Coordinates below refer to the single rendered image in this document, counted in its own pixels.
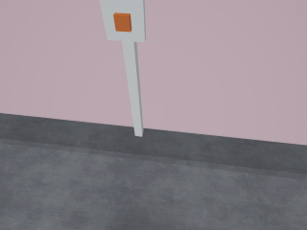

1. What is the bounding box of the button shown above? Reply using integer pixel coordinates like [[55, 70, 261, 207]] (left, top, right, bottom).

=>
[[113, 12, 132, 33]]

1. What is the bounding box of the panel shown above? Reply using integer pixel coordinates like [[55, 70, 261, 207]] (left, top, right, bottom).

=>
[[99, 0, 146, 137]]

